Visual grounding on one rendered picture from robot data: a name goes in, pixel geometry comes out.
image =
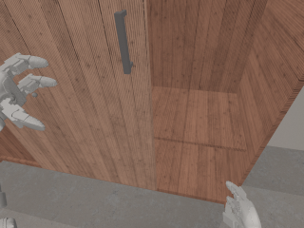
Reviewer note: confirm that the handle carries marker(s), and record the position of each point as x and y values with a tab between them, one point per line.
122	38

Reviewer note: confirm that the robot right hand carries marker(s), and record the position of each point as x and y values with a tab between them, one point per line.
245	214

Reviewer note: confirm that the wardrobe door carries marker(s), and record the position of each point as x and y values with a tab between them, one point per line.
11	147
98	121

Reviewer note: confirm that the robot left hand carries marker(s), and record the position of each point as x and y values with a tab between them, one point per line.
13	110

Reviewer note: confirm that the robot left upper arm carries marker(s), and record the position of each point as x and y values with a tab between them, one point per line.
8	223

